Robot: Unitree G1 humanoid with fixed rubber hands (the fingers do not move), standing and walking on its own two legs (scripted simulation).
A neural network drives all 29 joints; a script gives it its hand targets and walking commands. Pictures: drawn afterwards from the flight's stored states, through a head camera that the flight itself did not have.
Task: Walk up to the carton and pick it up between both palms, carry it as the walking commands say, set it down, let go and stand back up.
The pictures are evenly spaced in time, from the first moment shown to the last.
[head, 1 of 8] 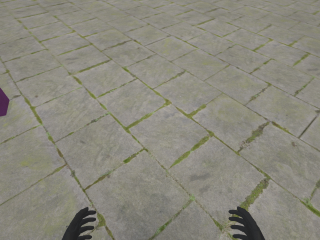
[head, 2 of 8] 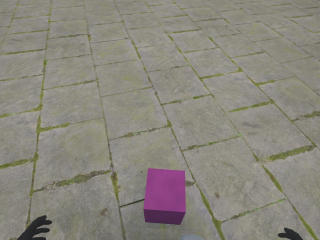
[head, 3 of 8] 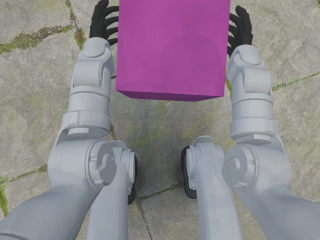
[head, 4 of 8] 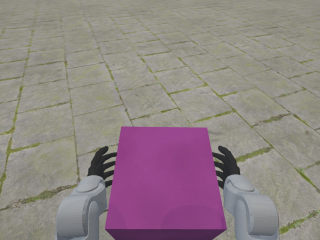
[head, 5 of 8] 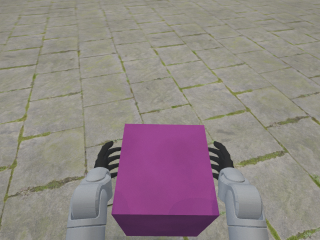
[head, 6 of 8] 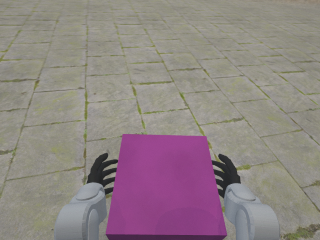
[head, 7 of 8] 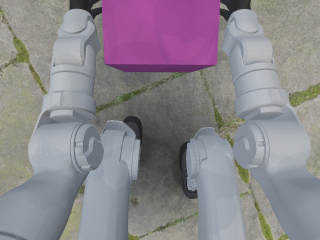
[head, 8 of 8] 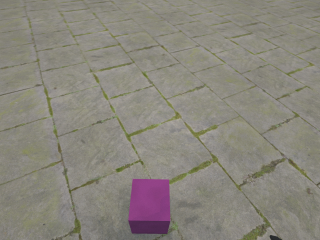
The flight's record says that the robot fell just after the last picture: no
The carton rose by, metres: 0.67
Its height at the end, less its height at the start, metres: +0.00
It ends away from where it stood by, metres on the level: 2.52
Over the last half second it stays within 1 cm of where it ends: yes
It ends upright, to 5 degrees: yes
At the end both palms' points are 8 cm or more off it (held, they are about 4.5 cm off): yes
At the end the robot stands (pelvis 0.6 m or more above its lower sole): yes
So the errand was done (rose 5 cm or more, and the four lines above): yes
